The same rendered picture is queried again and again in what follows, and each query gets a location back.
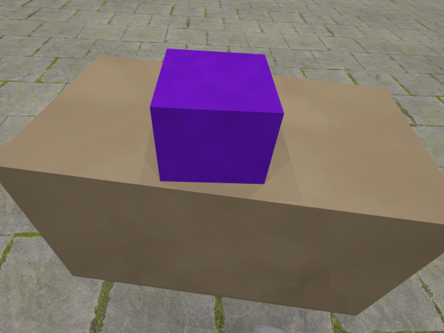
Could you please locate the pedestal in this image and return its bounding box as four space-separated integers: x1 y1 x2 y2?
0 55 444 316

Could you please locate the carton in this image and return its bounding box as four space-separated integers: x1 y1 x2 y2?
150 49 284 184

